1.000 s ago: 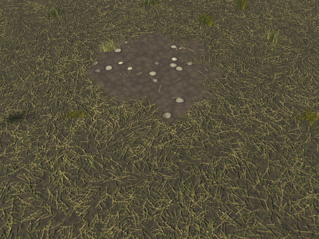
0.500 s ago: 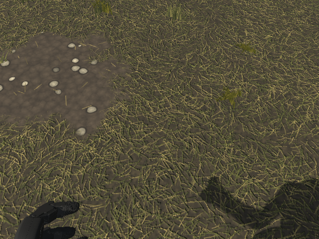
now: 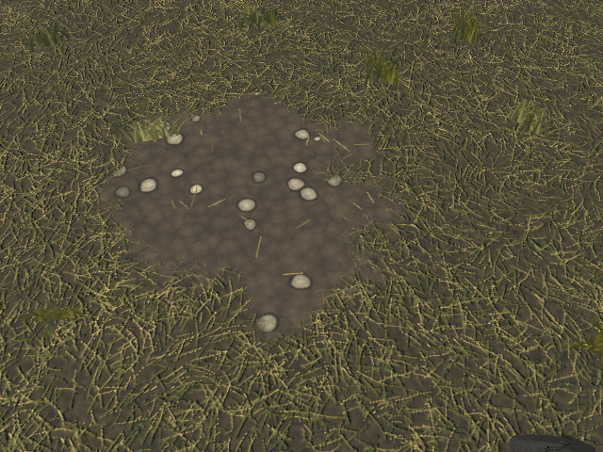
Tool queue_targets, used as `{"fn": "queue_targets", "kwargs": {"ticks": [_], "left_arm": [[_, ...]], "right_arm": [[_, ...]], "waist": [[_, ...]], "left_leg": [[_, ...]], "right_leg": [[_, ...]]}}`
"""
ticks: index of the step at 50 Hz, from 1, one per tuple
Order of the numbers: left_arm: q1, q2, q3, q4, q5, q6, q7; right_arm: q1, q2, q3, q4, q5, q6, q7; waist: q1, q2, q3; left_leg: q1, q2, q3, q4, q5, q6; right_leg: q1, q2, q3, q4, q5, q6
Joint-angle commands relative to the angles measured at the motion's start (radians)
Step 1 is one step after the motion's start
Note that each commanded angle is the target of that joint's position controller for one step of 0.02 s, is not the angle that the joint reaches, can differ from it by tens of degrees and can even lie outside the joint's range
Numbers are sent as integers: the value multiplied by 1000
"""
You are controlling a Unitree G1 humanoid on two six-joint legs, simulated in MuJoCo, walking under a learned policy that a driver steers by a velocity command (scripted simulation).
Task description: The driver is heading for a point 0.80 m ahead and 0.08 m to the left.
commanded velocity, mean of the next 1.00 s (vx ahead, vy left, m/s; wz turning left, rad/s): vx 0.50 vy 0.00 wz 0.32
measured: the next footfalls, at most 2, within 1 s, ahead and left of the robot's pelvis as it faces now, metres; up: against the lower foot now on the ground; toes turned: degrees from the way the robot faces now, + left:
left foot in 0.02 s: +0.18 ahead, +0.09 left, +0.00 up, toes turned +3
right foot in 0.46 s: +0.48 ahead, -0.09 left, +0.00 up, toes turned +19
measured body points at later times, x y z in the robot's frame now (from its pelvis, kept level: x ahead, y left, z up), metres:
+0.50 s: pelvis +0.31 -0.02 +0.00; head +0.33 -0.01 +0.45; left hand +0.45 +0.28 -0.07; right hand +0.44 -0.29 -0.11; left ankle +0.14 +0.08 -0.70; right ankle +0.44 -0.10 -0.72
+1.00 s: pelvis +0.56 +0.07 +0.01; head +0.58 +0.09 +0.46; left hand +0.42 +0.32 -0.12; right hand +0.87 -0.04 -0.05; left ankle +0.64 +0.21 -0.72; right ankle +0.45 -0.10 -0.72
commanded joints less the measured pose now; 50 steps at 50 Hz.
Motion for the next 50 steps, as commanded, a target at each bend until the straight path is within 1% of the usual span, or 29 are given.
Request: {"fn": "queue_targets", "kwargs": {"ticks": [1, 2, 3, 4, 5, 6, 7, 8, 11, 15, 17, 20, 22, 23, 24, 25, 26, 27, 28, 29, 31, 35, 38, 41, 45, 47, 48, 49, 50], "left_arm": [[-61, 208, 43, -82, -10, 2, 21], [17, 83, 5, -129, 21, -22, 7], [9, 76, -12, -151, 12, -66, -14], [-111, 147, 8, -182, -27, -92, -31], [-147, 145, 2, -203, -36, -106, -35], [-146, 132, 3, -194, -14, -108, -29], [-132, 142, 11, -186, 5, -99, -25], [-114, 141, 13, -183, 13, -86, -26], [-121, 101, 0, -189, 24, -59, -20], [-296, 56, -23, -230, 17, -61, -24], [-346, 75, -17, -243, 2, -68, -32], [-322, 121, 3, -238, -6, -79, -42], [-243, 136, 17, -217, -2, -88, -43], [-160, 156, 31, -198, 7, -92, -38], [-32, 202, 42, -189, 22, -95, -32], [52, 306, 69, -143, 29, -83, -40], [72, 221, 56, -136, 0, -80, -50], [21, 156, 37, -147, -2, -78, -47], [-32, 135, 26, -153, 10, -72, -45], [-60, 112, 17, -147, 14, -68, -45], [-71, 84, 6, -137, 17, -71, -40], [-29, 123, 15, -99, -2, -73, -34], [-6, 145, 17, -75, -7, -61, -29], [37, 155, 15, -44, -14, -52, -27], [90, 167, 16, -6, -18, -32, -24], [86, 184, 22, 3, -19, -21, -19], [77, 192, 24, 5, -21, -16, -17], [63, 188, 20, 3, -22, -13, -15], [42, 161, 6, -19, -10, -17, -14]], "right_arm": [[304, -225, -99, -23, 2, 0, -20], [365, -331, -124, -11, -1, 5, -40], [357, -316, -112, -39, -7, -9, -39], [338, -244, -93, -37, -15, -18, -37], [279, -210, -83, -38, -10, -23, -37], [210, -187, -76, -47, -5, -24, -37], [163, -156, -65, -62, -11, -24, -40], [140, -153, -61, -71, -19, -24, -44], [143, -186, -71, -54, -15, -28, -62], [198, -213, -79, -23, -3, -11, -83], [239, -223, -82, -8, -1, -5, -84], [251, -200, -76, 5, 2, -3, -88], [239, -183, -73, 10, -5, 0, -86], [245, -151, -62, 9, -11, -1, -83], [268, -93, -39, -4, -25, -2, -79], [445, -21, -17, -11, 4, -14, -75], [421, -124, -33, 12, 23, -17, -80], [277, -187, -49, -7, 19, -16, -82], [192, -186, -49, -28, 0, -15, -87], [149, -170, -47, -43, -18, -20, -85], [169, -136, -44, -39, -15, -23, -75], [112, -84, -26, -53, -22, -22, -70], [22, -62, -15, -67, -20, -31, -61], [-66, -58, -11, -83, -12, -39, -49], [-155, -69, -15, -116, -3, -48, -29], [-142, -89, -22, -118, -4, -52, -22], [-92, -109, -33, -107, -9, -55, -24], [33, -144, -54, -71, -14, -55, -32], [206, -199, -76, -33, -26, -54, -44]], "waist": [[-238, -74, -196], [-176, 155, -290], [-162, 151, -440], [-202, 67, -342], [-161, 9, -205], [-108, -55, -126], [-74, -42, -87], [-50, -13, -75], [-39, 7, -55], [-111, 58, -41], [-136, 74, -52], [-116, 105, -62], [-68, 123, -64], [-28, 111, -107], [18, -1, -237], [-53, -353, -339], [-12, -270, -291], [19, -157, -157], [8, -84, -98], [-6, -77, -48], [-43, -133, -47], [-36, -108, -33], [-7, -100, -20], [24, -96, -1], [36, -96, 25], [8, -106, 14], [-29, -110, -18], [-100, -96, -93], [-180, -69, -220]], "left_leg": [[468, -75, -15, -93, -16, 104], [863, 182, -469, -85, -52, 252], [1010, 332, -928, -243, -134, 387], [950, 300, -797, -293, -141, 320], [793, 258, -648, -306, -87, 274], [645, 210, -548, -318, 9, 237], [541, 173, -477, -341, 103, 222], [466, 154, -450, -365, 149, 221], [326, 113, -354, -387, 261, 218], [252, 35, -282, -354, 111, 142], [277, 56, -333, -334, 29, 125], [382, 120, -424, -255, -50, 98], [406, 130, -440, -186, -10, 73], [397, 84, -408, -78, 62, 46], [310, 20, -338, 193, -65, 9], [-38, -131, -221, 549, -467, -67], [-197, -79, -265, 682, -471, -74], [-228, -39, -260, 707, -377, -66], [-200, -2, -218, 678, -305, -65], [-184, 25, -207, 618, -258, -65], [-102, 64, -182, 528, -200, -67], [-125, 80, -136, 344, -144, -92], [-104, 76, -115, 160, 9, -100], [-46, 51, -88, 22, 119, -103], [-36, 29, -80, -68, 92, -74], [15, 14, -72, -106, 32, -45], [118, -8, -58, -133, 17, -27], [307, -27, -43, -170, 45, 0], [597, 66, -127, -126, 75, 48]], "right_leg": [[-180, -233, 41, 556, 1189, -55], [-623, -79, 63, 933, 359, 9], [-836, 61, 304, 1133, -144, 20], [-933, -9, 394, 1133, -67, -1], [-935, -54, 379, 1037, 21, -16], [-891, -92, 362, 932, 68, -9], [-828, -117, 358, 868, 105, 5], [-775, -124, 353, 842, 130, 23], [-726, -117, 310, 699, 200, 84], [-626, -51, 285, 354, 479, 106], [-586, -23, 297, 271, 531, 104], [-568, -41, 342, 208, 488, 66], [-486, -44, 319, 177, 429, 20], [-363, -49, 310, 158, 404, -11], [-145, -196, 466, 157, 355, -69], [158, -408, 956, 42, 145, -259], [148, -430, 1125, -50, -172, -271], [35, -384, 975, -66, -158, -224], [-77, -336, 832, -61, -25, -195], [-161, -294, 735, -72, 99, -196], [-224, -234, 618, -105, 246, -183], [-228, -241, 518, -153, 428, -219], [-222, -220, 441, -170, 473, -201], [-220, -208, 387, -161, 501, -183], [-136, -254, 399, -123, 542, -170], [-90, -272, 398, -74, 645, -153], [-97, -261, 392, -6, 783, -141], [-136, -221, 362, 130, 899, -119], [-295, -175, 337, 348, 789, -87]]}}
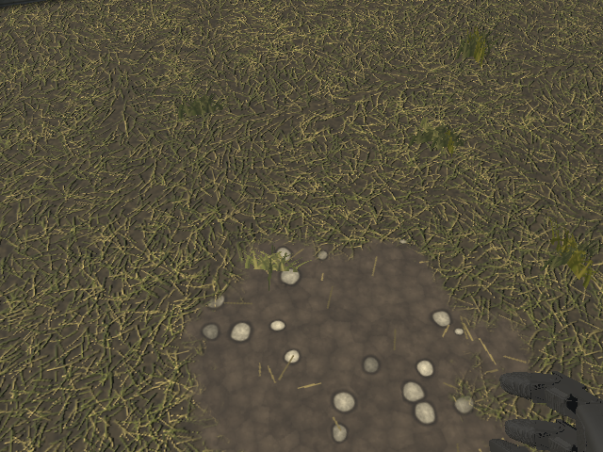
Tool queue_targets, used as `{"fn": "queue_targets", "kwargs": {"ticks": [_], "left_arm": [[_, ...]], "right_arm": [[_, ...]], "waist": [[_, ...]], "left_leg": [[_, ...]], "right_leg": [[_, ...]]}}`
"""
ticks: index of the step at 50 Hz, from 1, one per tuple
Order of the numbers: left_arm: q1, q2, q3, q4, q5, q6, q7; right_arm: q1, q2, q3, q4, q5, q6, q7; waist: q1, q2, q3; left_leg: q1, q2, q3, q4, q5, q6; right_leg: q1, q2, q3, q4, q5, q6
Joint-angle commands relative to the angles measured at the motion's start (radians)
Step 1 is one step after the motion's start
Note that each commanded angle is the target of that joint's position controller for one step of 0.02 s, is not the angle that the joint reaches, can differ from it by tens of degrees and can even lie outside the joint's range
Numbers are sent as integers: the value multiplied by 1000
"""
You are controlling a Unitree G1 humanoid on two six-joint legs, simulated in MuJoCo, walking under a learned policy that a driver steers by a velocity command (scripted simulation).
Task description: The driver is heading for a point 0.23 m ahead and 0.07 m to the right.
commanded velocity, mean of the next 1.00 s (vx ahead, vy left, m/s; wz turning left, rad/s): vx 0.12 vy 0.00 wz -0.02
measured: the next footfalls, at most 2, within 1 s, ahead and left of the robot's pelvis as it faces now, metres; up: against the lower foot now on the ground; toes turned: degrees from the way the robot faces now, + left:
right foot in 0.40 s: +0.26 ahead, -0.12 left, +0.00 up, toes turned -1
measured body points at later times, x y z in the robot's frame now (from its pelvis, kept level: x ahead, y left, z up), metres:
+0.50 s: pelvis +0.16 +0.00 +0.01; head +0.17 -0.02 +0.46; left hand +0.33 +0.25 -0.09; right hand +0.24 -0.27 -0.13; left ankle +0.12 +0.11 -0.73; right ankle +0.22 -0.12 -0.73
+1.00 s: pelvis +0.18 -0.02 +0.01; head +0.19 -0.02 +0.46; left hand +0.31 +0.23 -0.12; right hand +0.20 -0.28 -0.14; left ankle +0.12 +0.11 -0.73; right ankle +0.22 -0.12 -0.73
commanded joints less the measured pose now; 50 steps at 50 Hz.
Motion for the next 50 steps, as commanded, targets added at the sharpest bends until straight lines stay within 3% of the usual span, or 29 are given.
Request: {"fn": "queue_targets", "kwargs": {"ticks": [1, 2, 3, 4, 5, 6, 9, 12, 16, 19, 20, 21, 22, 23, 24, 26, 28, 34, 40, 50], "left_arm": [[2, 50, -5, -107, 23, -24, 8], [34, 67, -5, -90, 12, -39, 6], [-22, 148, 21, -94, -10, -41, 3], [-77, 144, 21, -105, -10, -38, 4], [-101, 127, 21, -106, 4, -29, 8], [-98, 118, 26, -103, 14, -14, 13], [-59, 47, 12, -89, 21, 21, 18], [-138, 25, -1, -109, 32, 22, 17], [-237, 59, 6, -131, 28, 26, 11], [-242, 72, 15, -132, 39, 28, 11], [-245, 97, 21, -134, 46, 27, 15], [-251, 156, 33, -146, 47, 29, 25], [-294, 149, 28, -148, 46, 39, 32], [-325, 79, 14, -152, 34, 46, 24], [-347, 56, 10, -150, 30, 49, 16], [-351, 63, 10, -142, 31, 42, 4], [-344, 71, 13, -122, 29, 32, 2], [-356, 62, 15, -71, 26, 29, 9], [-379, 55, 18, -21, 24, 39, 14], [-387, 46, 20, 55, 23, 55, 29]], "right_arm": [[404, -298, -104, 23, -39, 0, -28], [417, -245, -89, 34, -30, 8, -27], [349, -189, -69, 34, -20, 10, -27], [283, -153, -57, 32, -16, 10, -24], [222, -125, -48, 38, -15, 7, -17], [179, -104, -42, 39, -15, 2, -12], [126, -112, -44, 72, -30, -13, -12], [115, -139, -49, 107, -29, -5, -27], [173, -163, -49, 168, -22, 18, -34], [154, -150, -40, 195, -3, 31, -35], [194, -118, -29, 212, -5, 30, -35], [255, -93, -20, 220, -32, 24, -35], [368, -60, -12, 248, -38, 25, -38], [327, -77, -9, 252, -36, 37, -48], [279, -105, -16, 249, -28, 53, -55], [251, -126, -23, 259, -24, 80, -67], [257, -122, -22, 270, -25, 90, -71], [249, -112, -26, 325, -17, 95, -78], [250, -104, -27, 375, -17, 105, -85], [273, -86, -18, 437, -19, 91, -88]], "waist": [[-223, 144, -353], [-216, 241, -430], [-207, 156, -275], [-175, 109, -182], [-137, 52, -123], [-103, 57, -96], [-50, 78, -94], [-65, 89, -101], [-105, 69, -104], [-78, 54, -87], [-83, 19, -84], [-124, -72, -119], [-192, -188, -156], [-160, -172, -148], [-146, -140, -108], [-130, -110, -71], [-132, -98, -75], [-126, -42, -98], [-130, -23, -61], [-123, -26, -14]], "left_leg": [[866, 335, -440, 12, 41, 198], [872, 422, -679, -88, 109, 273], [734, 384, -528, -92, 212, 244], [606, 332, -370, -92, 362, 216], [489, 281, -280, -115, 442, 194], [395, 247, -219, -149, 469, 176], [234, 211, -110, -207, 582, 187], [208, 175, -30, -211, 568, 167], [257, 198, -58, -195, 418, 157], [244, 178, -80, -122, 194, 114], [229, 134, -75, -81, 89, 65], [191, 65, -36, -14, -71, 9], [152, 13, -1, -10, -289, -38], [196, 16, 1, -34, -292, -59], [206, 15, 7, -49, -263, -62], [212, 19, 4, -50, -220, -57], [244, 29, -6, -56, -174, -55], [282, 38, -3, -48, -87, -64], [285, 36, 4, -62, -132, -65], [240, 35, 12, -87, -213, -63]], "right_leg": [[-573, -12, -7, 686, 318, -16], [-691, 42, 110, 861, -172, 4], [-738, -4, 139, 929, -148, 11], [-729, -44, 101, 907, -98, 18], [-702, -75, 76, 844, -54, 27], [-642, -102, 69, 783, -15, 35], [-487, -95, 47, 649, 90, 67], [-419, -91, 31, 434, 250, 63], [-376, -73, 37, 291, 331, 46], [-276, -53, 21, 123, 385, 4], [-210, -79, 55, 44, 531, -17], [-114, -175, 141, 70, 805, -49], [-76, -239, 201, 96, 799, -139], [-139, -214, 201, 77, 628, -153], [-189, -165, 172, 70, 498, -120], [-225, -122, 134, 80, 460, -81], [-224, -113, 122, 92, 516, -72], [-181, -97, 98, 128, 641, -85], [-205, -80, 86, 108, 537, -82], [-211, -56, 68, 81, 383, -64]]}}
